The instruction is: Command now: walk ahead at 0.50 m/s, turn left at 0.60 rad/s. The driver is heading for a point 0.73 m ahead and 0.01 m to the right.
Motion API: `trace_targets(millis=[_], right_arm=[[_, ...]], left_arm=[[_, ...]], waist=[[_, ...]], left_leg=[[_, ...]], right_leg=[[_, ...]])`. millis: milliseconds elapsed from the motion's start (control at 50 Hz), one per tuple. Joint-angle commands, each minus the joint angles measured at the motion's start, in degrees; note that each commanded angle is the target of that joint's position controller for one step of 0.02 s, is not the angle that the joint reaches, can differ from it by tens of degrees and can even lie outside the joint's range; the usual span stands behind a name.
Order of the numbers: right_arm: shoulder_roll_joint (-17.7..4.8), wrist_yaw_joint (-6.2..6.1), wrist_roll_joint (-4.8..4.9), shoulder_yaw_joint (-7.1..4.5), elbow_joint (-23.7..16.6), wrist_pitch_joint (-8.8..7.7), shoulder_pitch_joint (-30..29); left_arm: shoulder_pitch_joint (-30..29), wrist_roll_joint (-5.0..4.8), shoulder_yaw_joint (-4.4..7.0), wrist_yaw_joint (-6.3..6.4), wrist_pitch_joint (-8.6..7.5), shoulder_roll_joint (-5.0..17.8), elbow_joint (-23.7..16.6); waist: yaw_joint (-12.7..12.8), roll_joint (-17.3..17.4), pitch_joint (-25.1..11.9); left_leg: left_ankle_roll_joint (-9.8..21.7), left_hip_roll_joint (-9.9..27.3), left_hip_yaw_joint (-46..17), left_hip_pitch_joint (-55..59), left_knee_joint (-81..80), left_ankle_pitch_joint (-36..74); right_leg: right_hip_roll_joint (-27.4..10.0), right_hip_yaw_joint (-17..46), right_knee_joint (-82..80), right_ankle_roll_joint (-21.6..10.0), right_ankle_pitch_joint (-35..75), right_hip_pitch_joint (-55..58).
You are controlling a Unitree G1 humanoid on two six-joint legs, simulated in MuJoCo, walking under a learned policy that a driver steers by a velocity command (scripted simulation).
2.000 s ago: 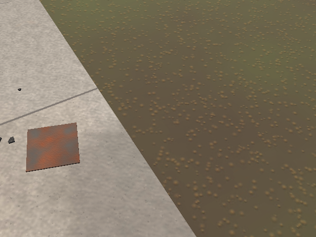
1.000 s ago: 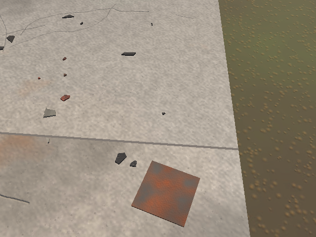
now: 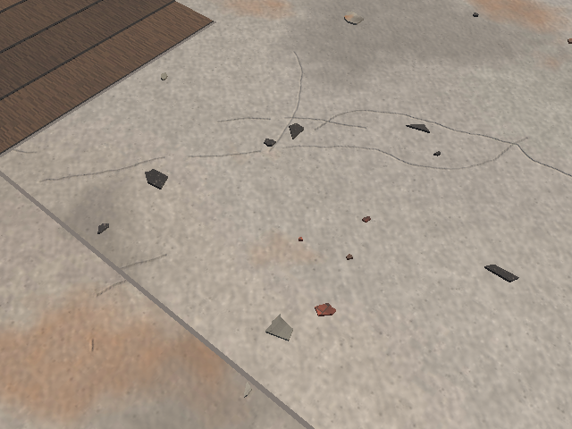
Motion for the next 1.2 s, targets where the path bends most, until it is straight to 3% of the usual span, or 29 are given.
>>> trace_targets(millis=[20,100,180,240,280,300,320,340,360,380,400,420,460,560,660,720,760,780,800,820,840,860,880,920,960,1020,1080,1140,1200], right_arm=[[-8.9,-1.28,-0.07,-2.33,-3.8,-1.4,-2.2],[-9.8,-2.23,0.42,-2.56,-1.7,-0.81,1.1],[-9.8,-2.48,1.0,-2.62,0.4,-0.35,4.8],[-9.5,-2.73,0.92,-2.71,0.8,0.24,4.6],[-6.9,-2.5,0.6,-1.88,0.4,0.47,3.6],[-3.5,-2.28,-0.39,-0.59,-0.7,0.38,4.5],[-0.5,-2.28,1.53,0.41,-1.7,-0.2,13.2],[-6.3,-2.52,2.08,-0.43,0.2,-0.36,12.8],[-9.1,-2.5,1.74,-1.21,-0.1,-0.19,6.3],[-8.8,-2.63,0.93,-1.18,-0.9,-0.1,2.2],[-7.9,-2.52,0.19,-1.21,-1.7,-0.37,-0.6],[-6.7,-2.18,0.34,-1.13,-1.9,-0.46,-0.7],[-4.3,-1.82,0.55,-0.59,-1.5,-0.33,0.2],[-1.7,-0.87,-0.39,1.04,-3.3,-1.04,-7.3],[-2.0,0.33,0.41,1.33,-5.1,-1.87,-15.7],[-3.5,0.9,0.54,0.84,-6.1,-2.09,-17.4],[-5.9,0.72,0.06,-0.57,-4.0,-2.11,-10.3],[-8.7,0.2,-0.16,-2.02,-1.5,-1.95,-1.9],[-13.4,-0.68,-0.75,-3.28,0.2,-1.45,8.5],[-15.8,-0.49,-0.73,-3.43,0.6,-1.25,8.8],[-10.1,-0.38,-0.2,-2.07,0.2,-1.45,7.5],[-8.2,-0.39,-0.1,-1.32,0.2,-1.78,4.2],[-6.7,-0.27,-0.41,-0.81,0.2,-2.09,0.7],[-4.4,-0.09,-1.26,-0.32,0.5,-2.88,-3.3],[-4.3,-0.08,-1.42,-0.47,1.6,-3.92,-4.4],[-5.8,-0.72,-1.63,-0.81,3.7,-4.09,-4.9],[-6.5,-1.48,-1.17,-0.68,5.3,-3.3,-4.1],[-8.3,-1.71,-0.64,-0.91,8.0,-2.34,-0.7],[-8.9,-1.99,0.24,-1.18,9.7,-1.1,-1.3]], left_arm=[[1.1,0.78,1.39,0.25,0.44,4.8,-3.3],[-8.1,0.42,0.27,-0.21,0.24,2.2,-5.6],[-12.7,-0.62,0.72,-1.19,-0.58,3.8,-7.1],[-10.1,-0.76,1.7,-1.48,-1.13,5.6,-6.8],[-0.8,-0.23,3.07,-0.89,-1.61,7.6,-4.7],[7.6,0.6,3.83,-0.39,-1.71,10.5,-4.2],[12.3,1.2,4.84,-0.76,-1.01,14.6,-1.9],[11.8,-0.42,3.86,-1.21,-0.82,9.3,-2.2],[9.6,-0.59,2.91,-1.01,-0.54,5.7,-2.3],[6.8,0.04,2.42,-0.98,-0.15,4.9,-2.4],[5.3,0.33,2.07,-0.95,0.05,3.9,-1.8],[4.8,0.74,1.67,-0.81,-0.11,3.1,-1.4],[5.3,0.11,1.57,-0.86,-0.56,2.6,-0.3],[7.1,-1.01,2.46,-0.65,-0.26,6.5,2.1],[11.8,-1.79,2.61,-0.51,0.89,8.3,4.8],[13.1,-2.17,2.82,-0.25,1.87,9.3,6.2],[11.9,-2.4,2.77,0.13,2.47,9.8,6.4],[12.2,-1.96,2.11,0.32,2.52,8.3,6.3],[12.2,0.03,0.5,0.47,2.2,4.7,4.4],[18.1,-0.76,-1.05,0.16,1.18,-0.5,3.5],[13.8,-2.23,0.55,-0.08,0.52,6.2,4.1],[9.5,-3.16,1.23,-0.3,0.17,7.7,2.7],[7.9,-2.73,1.17,-0.1,0.28,6.8,2.7],[8.9,-1.97,1.39,-0.18,1.43,5.3,3.2],[9.9,-1.86,1.2,-0.04,2.74,3.4,3.7],[7.2,-0.54,0.87,0.28,3.17,1.9,2.2],[1.1,0.04,-0.38,-0.66,2.57,-0.6,0.8],[-2.2,-0.01,-0.33,-1.47,2.41,0.4,-0.4],[-1.7,0.49,0.42,-1.85,2.21,3.0,-0.7]], waist=[[2.0,3.7,-5.2],[-1.6,5.4,-3.2],[-3.2,6.3,-2.8],[-1.3,8.5,-3.3],[3.6,8.2,-8.1],[6.6,1.8,-16.8],[3.0,-17.6,-23.5],[4.2,-12.2,-19.9],[5.8,-6.2,-12.2],[5.1,-2.1,-7.9],[4.3,-1.4,-4.4],[3.0,-2.7,-3.6],[2.0,-4.5,-4.1],[3.4,-2.6,-2.7],[6.1,-2.9,-1.5],[5.0,-3.5,-1.0],[0.0,-3.2,-5.3],[-3.8,-2.1,-10.7],[-7.3,6.4,-19.4],[-3.3,19.4,-24.7],[-5.6,11.6,-19.2],[-4.7,9.9,-12.2],[-2.9,6.4,-9.1],[0.4,7.9,-5.8],[2.0,6.7,-4.4],[3.2,4.8,-2.9],[1.0,4.9,-3.3],[-0.4,4.8,-4.9],[1.2,5.7,-5.8]], left_leg=[[11.2,14.0,-15.3,3.4,-11.3,14.8],[7.5,10.2,-12.1,0.1,-10.2,8.4],[6.2,12.1,-17.0,3.2,-6.6,2.9],[5.0,14.0,-21.9,7.6,-1.2,4.3],[2.3,10.3,-20.1,5.7,8.4,9.0],[0.1,6.6,-15.6,-1.2,24.4,0.6],[-4.1,-1.2,-8.5,-21.3,42.9,-25.0],[-5.0,3.4,-10.1,-28.2,50.3,-23.4],[-5.3,5.2,-9.1,-29.5,51.5,-17.8],[-5.5,6.9,-6.9,-27.8,50.4,-14.1],[-5.4,8.1,-6.6,-26.9,47.3,-11.7],[-5.1,9.5,-6.4,-24.3,44.8,-10.0],[-5.2,10.2,-4.7,-21.9,40.0,-9.6],[-6.2,11.7,-1.1,-21.8,22.8,1.0],[-6.0,9.5,1.5,-16.3,10.4,9.2],[-3.9,8.6,1.8,-14.5,6.5,5.3],[-1.5,6.3,4.0,-2.4,2.8,4.8],[0.2,6.5,3.6,10.2,2.8,5.1],[4.4,19.2,-11.1,26.8,4.5,6.3],[12.3,29.3,-35.5,38.2,-3.0,-7.3],[10.3,27.8,-34.3,33.6,-5.9,-13.7],[8.2,26.0,-25.9,26.9,-7.1,-10.8],[7.0,23.6,-20.2,20.5,-8.7,-5.7],[6.0,20.6,-12.4,11.9,-12.5,1.0],[6.5,20.0,-7.5,7.2,-14.7,10.7],[6.6,18.6,0.3,4.7,-13.5,31.5],[4.7,15.3,5.6,4.0,-12.8,34.0],[4.4,17.4,4.2,9.6,-10.3,34.1],[2.9,18.9,2.4,13.8,-3.8,33.9]], right_leg=[[-0.6,-0.2,-6.2,2.4,6.3,-4.2],[2.9,-0.7,-24.0,3.2,20.8,-0.3],[4.8,1.0,-32.0,1.9,22.9,2.9],[5.0,1.8,-33.9,-0.5,15.4,5.8],[4.0,0.9,-36.7,-3.6,14.5,19.9],[-5.5,9.9,-35.3,-7.1,12.2,35.2],[-18.0,38.1,-41.8,-17.1,-1.0,52.2],[-18.5,44.4,-45.4,-16.7,-15.4,50.1],[-15.6,35.0,-46.5,-14.3,-14.7,43.2],[-13.0,27.5,-47.1,-13.0,-7.6,36.1],[-10.7,22.2,-48.1,-13.0,-0.3,30.6],[-8.9,18.0,-49.3,-12.5,4.6,27.4],[-7.5,13.5,-51.2,-13.2,10.5,25.6],[-7.2,6.0,-54.5,-14.2,18.3,25.0],[-7.2,2.1,-53.8,-12.3,19.7,26.2],[-9.6,2.4,-51.2,-11.1,23.6,30.6],[-7.9,-0.6,-42.1,-9.0,37.2,30.2],[-5.0,-3.1,-31.6,-7.2,38.9,25.9],[-1.6,-5.7,-12.5,-4.7,20.6,13.6],[7.3,-2.4,3.7,-2.5,-14.9,-5.6],[4.3,3.2,9.1,-3.0,-14.9,-11.6],[2.1,2.7,8.7,-3.7,-9.1,-13.6],[-0.1,1.9,6.5,-3.3,-4.2,-11.4],[-2.4,2.6,3.1,-2.2,1.7,-6.4],[-2.1,2.4,1.8,-1.0,3.5,-3.8],[-0.7,1.5,-6.7,0.9,8.4,-3.5],[0.8,-2.4,-21.7,0.4,19.7,2.1],[2.2,-2.4,-28.1,-0.8,22.3,4.1],[3.3,-2.2,-32.2,-3.6,17.4,5.8]])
